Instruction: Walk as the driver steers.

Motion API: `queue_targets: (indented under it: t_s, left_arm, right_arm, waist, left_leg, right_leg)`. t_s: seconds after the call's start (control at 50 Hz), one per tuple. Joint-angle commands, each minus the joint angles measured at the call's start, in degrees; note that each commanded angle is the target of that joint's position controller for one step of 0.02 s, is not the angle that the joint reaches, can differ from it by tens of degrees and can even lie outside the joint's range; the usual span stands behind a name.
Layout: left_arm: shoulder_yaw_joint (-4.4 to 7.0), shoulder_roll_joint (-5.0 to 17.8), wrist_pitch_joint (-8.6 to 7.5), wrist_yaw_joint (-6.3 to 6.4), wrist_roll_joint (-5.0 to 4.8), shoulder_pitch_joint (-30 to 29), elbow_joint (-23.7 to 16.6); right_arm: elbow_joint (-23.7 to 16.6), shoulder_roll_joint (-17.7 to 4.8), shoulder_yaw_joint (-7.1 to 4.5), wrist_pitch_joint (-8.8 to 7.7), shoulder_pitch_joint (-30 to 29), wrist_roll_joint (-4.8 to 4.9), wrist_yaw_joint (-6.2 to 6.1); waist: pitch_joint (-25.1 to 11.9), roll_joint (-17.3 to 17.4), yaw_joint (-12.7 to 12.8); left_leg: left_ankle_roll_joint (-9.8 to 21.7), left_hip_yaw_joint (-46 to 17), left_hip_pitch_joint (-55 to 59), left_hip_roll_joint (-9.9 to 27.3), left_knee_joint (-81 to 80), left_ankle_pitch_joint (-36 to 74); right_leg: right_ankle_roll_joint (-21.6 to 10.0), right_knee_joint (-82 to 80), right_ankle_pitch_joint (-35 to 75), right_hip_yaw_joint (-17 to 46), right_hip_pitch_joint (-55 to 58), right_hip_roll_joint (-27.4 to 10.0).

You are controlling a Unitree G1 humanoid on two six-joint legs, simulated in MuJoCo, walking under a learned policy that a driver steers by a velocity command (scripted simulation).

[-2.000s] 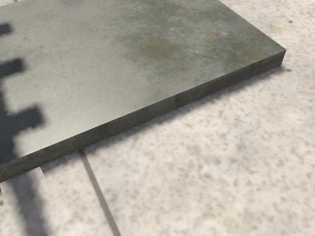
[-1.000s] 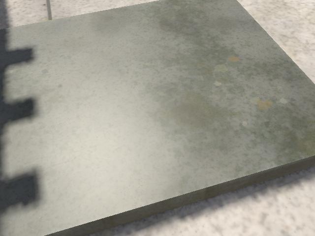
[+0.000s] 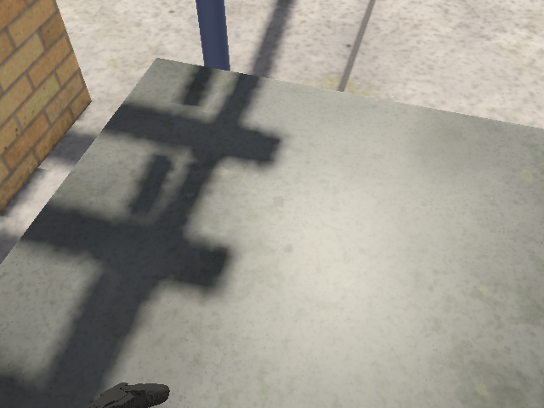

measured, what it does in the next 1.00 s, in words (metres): climbs: left foot, then right foot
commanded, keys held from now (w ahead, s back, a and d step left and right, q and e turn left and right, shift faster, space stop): w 0.16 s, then w+e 0.34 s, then no key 0.50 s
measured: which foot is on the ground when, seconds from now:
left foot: up 0.00-0.44, down 0.46-0.90, up 0.92-1.00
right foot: down 0.00-0.48, up 0.50-0.86, down 0.88-1.00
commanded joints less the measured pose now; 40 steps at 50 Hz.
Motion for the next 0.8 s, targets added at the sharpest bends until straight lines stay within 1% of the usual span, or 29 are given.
queue_targets:
  t_s: [0.02, 0.04, 0.06, 0.08, 0.1, 0.12, 0.14, 0.16, 0.18, 0.22, 0.28, 0.3, 0.34, 0.38, 0.4, 0.42, 0.44, 0.46, 0.48, 0.5, 0.52, 0.54, 0.56, 0.58, 0.6, 0.64, 0.7, 0.74, 0.8]
  left_arm:
    - [3.93, 6.0, -0.23, 0.52, -0.55, 5.6, 2.9]
    - [3.28, 3.3, -1.23, 0.46, 0.37, 6.9, 5.6]
    - [3.11, 2.0, -2.66, 0.01, 0.91, 8.1, 8.1]
    - [3.17, 1.9, -3.92, -0.59, 0.95, 9.3, 10.1]
    - [3.42, 2.6, -5.03, -1.12, 0.4, 9.9, 11.5]
    - [4.01, 4.1, -5.58, -1.52, -0.31, 10.0, 12.6]
    - [4.51, 6.3, -5.86, -1.68, -0.59, 9.8, 12.5]
    - [4.66, 6.3, -5.78, -1.16, -1.15, 10.6, 12.7]
    - [4.53, 6.1, -5.62, -0.6, -1.7, 12.4, 13.0]
    - [4.43, 6.0, -5.82, -0.08, -2.22, 16.2, 13.3]
    - [5.29, 7.6, -5.67, 0.1, -1.9, 21.9, 13.4]
    - [5.59, 8.4, -5.31, 0.16, -1.82, 23.6, 13.7]
    - [5.85, 9.0, -4.69, 0.23, -1.41, 24.7, 13.5]
    - [6.08, 9.8, -4.27, 0.19, -1.24, 24.3, 13.2]
    - [6.28, 10.6, -4.28, 0.18, -1.14, 23.3, 12.7]
    - [6.6, 11.4, -4.22, 0.1, -1.17, 22.5, 12.5]
    - [6.69, 11.7, -4.13, -0.11, -1.68, 21.4, 12.1]
    - [6.4, 10.4, -4.18, -0.32, -2.41, 20.8, 10.9]
    - [4.78, 4.3, -4.2, -0.52, -3.85, 22.1, 7.5]
    - [5.45, 6.9, -3.56, -0.09, -3.21, 23.7, 6.7]
    - [6.1, 8.6, -2.93, 0.18, -2.11, 21.2, 7.4]
    - [5.82, 7.4, -2.89, -0.09, -1.78, 17.8, 7.0]
    - [5.66, 6.4, -2.53, -0.26, -1.65, 17.2, 7.1]
    - [5.7, 6.3, -1.75, -0.49, -0.8, 17.1, 6.8]
    - [5.57, 5.6, -1.02, -0.61, -0.35, 17.9, 7.3]
    - [5.51, 5.0, -0.3, -0.92, -0.05, 18.0, 7.4]
    - [4.84, 4.2, 0.05, -1.27, -0.12, 14.0, 6.2]
    - [3.97, 3.4, 0.09, -1.47, -0.2, 10.0, 5.2]
    - [3.77, 4.5, -0.22, -1.11, -0.13, 7.8, 4.5]
  right_arm:
    - [-7.0, 1.5, 0.41, -0.29, 1.8, -2.8, 0.95]
    - [-9.1, 3.8, 1.29, 0.59, -1.1, -2.74, 0.47]
    - [-10.6, 4.8, 2.02, 1.22, -3.0, -2.12, 0.22]
    - [-12.1, 5.5, 2.37, 1.72, -3.5, -1.6, -0.33]
    - [-12.8, 4.7, 2.44, 1.83, -4.6, -1.27, -0.78]
    - [-13.6, 3.9, 2.52, 1.8, -4.6, -1.77, -1.06]
    - [-14.1, 0.8, 2.05, 1.96, -6.2, -1.62, -0.91]
    - [-15.4, 0.0, 1.9, 1.9, -9.6, -1.91, -0.43]
    - [-15.3, -0.5, 1.84, 1.87, -11.5, -1.85, 0.19]
    - [-15.4, 1.0, 2.49, 1.36, -14.9, -1.43, 1.07]
    - [-16.5, 4.2, 3.54, 0.8, -22.7, -0.74, 1.86]
    - [-16.8, 4.5, 3.57, 0.86, -24.2, -0.76, 1.98]
    - [-17.1, 3.6, 3.27, 0.67, -25.7, -0.75, 1.81]
    - [-17.1, 2.6, 2.92, 0.18, -25.6, -0.62, 1.3]
    - [-16.7, 1.9, 2.5, -0.18, -23.7, -0.48, 0.95]
    - [-15.5, 0.6, 1.8, -0.46, -19.6, -0.55, 0.43]
    - [-13.2, -0.7, 0.96, -0.97, -12.4, -0.97, -0.19]
    - [-11.8, -3.7, -0.04, -1.6, -4.7, -2.48, -1.15]
    - [-12.6, -8.9, -1.12, -1.79, 0.7, -4.33, -2.0]
    - [-12.7, -9.0, -1.4, -1.01, -0.9, -3.1, -1.82]
    - [-13.4, -3.8, -0.15, -0.75, -5.1, -2.18, -1.67]
    - [-12.8, -0.6, 0.84, -1.28, -6.7, -1.39, -1.47]
    - [-12.0, 0.9, 1.38, -1.7, -7.3, -1.15, -1.4]
    - [-11.2, 1.7, 1.78, -2.2, -7.2, -0.77, -1.6]
    - [-10.7, 1.6, 1.88, -2.71, -7.2, -0.57, -1.62]
    - [-9.5, 0.1, 1.69, -3.59, -6.3, -0.38, -1.49]
    - [-8.5, -1.0, 1.74, -3.23, -7.6, -0.19, -1.64]
    - [-7.6, -1.6, 1.68, -2.63, -7.0, -0.03, -1.51]
    - [-5.6, -3.2, 0.93, -1.59, -3.6, 0.1, -1.25]
  waist:
    - [-1.6, -5.4, -0.6]
    - [0.6, -3.0, -1.7]
    - [1.6, -2.0, -2.2]
    - [0.8, -4.6, -2.9]
    - [0.3, -4.3, -3.1]
    - [0.4, -3.8, -4.7]
    - [0.8, -2.9, -4.3]
    - [1.1, -3.2, -3.0]
    - [0.5, -3.8, -1.7]
    - [-1.5, -3.8, 0.1]
    - [-2.0, -3.3, 4.9]
    - [-1.4, -4.2, 5.9]
    - [-0.4, -5.6, 6.4]
    - [-0.3, -6.4, 5.7]
    - [-0.6, -7.0, 4.4]
    - [-2.1, -6.9, 2.5]
    - [-5.6, -5.0, -1.1]
    - [-11.6, -2.4, -4.2]
    - [-19.4, 7.0, -4.9]
    - [-21.1, 13.2, -2.9]
    - [-12.9, 5.1, -1.3]
    - [-6.9, 1.4, -0.9]
    - [-4.7, 1.2, 0.6]
    - [-3.6, 2.9, 1.8]
    - [-3.5, 3.5, 2.8]
    - [-4.7, 4.4, 3.9]
    - [-3.6, 5.2, 4.4]
    - [-3.0, 6.6, 3.2]
    - [-3.6, 6.3, 1.4]
  left_leg:
    - [0.8, 5.5, -26.7, 3.9, 30.7, 0.5]
    - [1.8, 4.5, -28.2, 5.0, 30.1, 0.2]
    - [2.7, 3.5, -28.5, 5.3, 29.5, -0.4]
    - [3.4, 3.1, -31.2, 4.5, 33.8, -1.9]
    - [3.7, 2.0, -33.6, 4.6, 32.5, -1.0]
    - [3.7, 0.9, -34.1, 5.7, 27.5, 2.0]
    - [2.8, 3.2, -32.4, 5.7, 18.0, 4.2]
    - [1.2, 4.6, -30.3, 6.2, 9.3, 6.9]
    - [0.4, 8.6, -29.5, 7.3, 3.9, 8.5]
    - [-1.3, 12.3, -29.1, 10.5, -5.6, 12.7]
    - [-2.9, 15.4, -25.5, 9.1, -20.5, 12.2]
    - [-3.2, 15.7, -25.8, 8.8, -22.8, 12.3]
    - [-3.2, 15.3, -25.6, 8.4, -27.3, 11.2]
    - [-2.6, 15.2, -21.1, 7.4, -31.3, 7.7]
    - [-2.0, 15.0, -16.3, 6.5, -33.2, 5.3]
    - [-1.4, 15.2, -10.2, 5.0, -35.7, 3.2]
    - [-0.2, 15.1, -0.1, 4.5, -40.0, 5.9]
    - [2.0, 9.4, 13.8, 11.0, -39.6, 4.3]
    - [6.1, -11.5, 29.8, 28.4, -40.7, -1.1]
    - [10.6, -27.6, 28.7, 33.7, -46.7, -0.5]
    - [10.4, -20.1, 21.4, 31.2, -46.7, 4.6]
    - [9.8, -10.8, 14.7, 28.5, -46.8, 16.1]
    - [7.9, -4.0, 10.7, 25.6, -47.5, 25.3]
    - [6.8, 0.4, 8.0, 23.6, -47.7, 33.5]
    - [6.1, 3.6, 6.1, 22.5, -47.9, 39.2]
    - [6.5, 7.0, 5.7, 21.7, -48.2, 47.5]
    - [5.8, 12.5, 4.0, 19.2, -48.8, 47.3]
    - [5.0, 15.7, 2.2, 17.2, -48.9, 45.3]
    - [4.8, 14.4, 4.3, 18.3, -45.9, 42.7]
  right_leg:
    - [-10.0, -44.2, -27.6, 47.3, 19.8, -15.7]
    - [-8.5, -42.9, -22.9, 39.9, 15.1, -14.0]
    - [-7.1, -43.9, -16.0, 32.5, 12.3, -12.3]
    - [-7.4, -44.4, -9.9, 30.1, 13.2, -12.9]
    - [-6.7, -45.9, -4.1, 26.4, 15.4, -12.1]
    - [-5.4, -47.1, 0.7, 21.6, 16.4, -10.7]
    - [-5.4, -50.7, 3.8, 16.5, 17.1, -8.8]
    - [-5.6, -52.8, 8.2, 12.7, 18.4, -7.8]
    - [-7.3, -54.3, 13.2, 10.5, 21.5, -6.9]
    - [-9.1, -55.3, 23.8, 10.2, 29.3, -7.3]
    - [-8.2, -55.9, 27.9, 9.5, 38.3, -6.4]
    - [-8.1, -55.4, 30.1, 10.2, 41.4, -7.0]
    - [-8.1, -53.4, 33.0, 11.3, 46.0, -8.1]
    - [-7.7, -50.3, 38.5, 12.2, 47.0, -9.1]
    - [-7.1, -47.7, 43.6, 12.4, 45.9, -9.3]
    - [-6.4, -43.1, 48.9, 12.6, 45.1, -9.0]
    - [-5.5, -34.7, 50.2, 11.3, 42.8, -7.2]
    - [-4.5, -23.9, 39.6, 10.1, 34.2, -5.0]
    - [-2.3, -6.4, 13.2, 6.0, 17.0, 1.2]
    - [-2.0, 4.2, -6.3, 6.4, 8.4, 4.6]
    - [-1.6, 7.5, -2.5, 9.0, 6.6, 1.7]
    - [-0.8, 6.7, -0.4, 9.4, 7.1, 0.8]
    - [0.0, 4.1, 0.7, 9.5, 8.9, -0.2]
    - [1.0, 2.0, 0.7, 9.4, 10.4, -0.5]
    - [1.8, 0.7, 1.0, 9.0, 12.3, 0.1]
    - [3.0, -1.2, 3.3, 8.6, 13.0, 1.8]
    - [4.1, -11.4, 9.0, 7.1, 14.1, 1.6]
    - [3.9, -20.7, 13.5, 4.5, 18.5, 1.3]
    - [2.6, -27.7, 16.0, 2.9, 22.7, 1.7]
